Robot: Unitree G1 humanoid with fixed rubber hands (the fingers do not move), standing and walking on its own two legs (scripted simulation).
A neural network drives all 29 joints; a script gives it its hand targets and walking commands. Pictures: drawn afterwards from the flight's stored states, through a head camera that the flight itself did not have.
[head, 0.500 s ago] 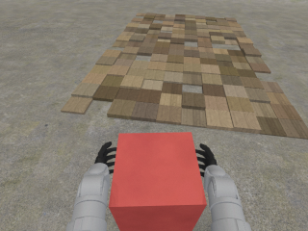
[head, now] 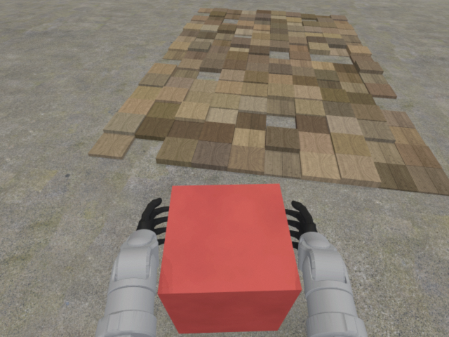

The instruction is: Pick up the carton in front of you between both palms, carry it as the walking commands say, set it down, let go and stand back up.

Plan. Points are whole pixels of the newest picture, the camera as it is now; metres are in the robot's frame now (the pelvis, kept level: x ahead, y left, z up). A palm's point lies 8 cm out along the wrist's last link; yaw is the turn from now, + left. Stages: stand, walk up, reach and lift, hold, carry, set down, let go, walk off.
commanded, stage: reach and lift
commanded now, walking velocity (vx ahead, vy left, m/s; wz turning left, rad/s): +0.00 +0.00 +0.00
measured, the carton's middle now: (227, 261) +0.29 +0.00 -0.04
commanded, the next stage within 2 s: hold in 0.42 s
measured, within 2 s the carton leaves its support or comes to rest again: neither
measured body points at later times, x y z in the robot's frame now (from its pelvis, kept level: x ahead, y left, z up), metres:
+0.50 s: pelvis +0.01 +0.00 +0.00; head -0.03 +0.00 +0.45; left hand +0.31 +0.15 +0.04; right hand +0.30 -0.15 +0.04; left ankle +0.02 +0.13 -0.74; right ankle +0.02 -0.13 -0.74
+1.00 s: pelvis +0.00 +0.00 +0.00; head -0.05 +0.00 +0.45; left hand +0.30 +0.15 +0.05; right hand +0.30 -0.15 +0.05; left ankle +0.02 +0.13 -0.74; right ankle +0.02 -0.13 -0.74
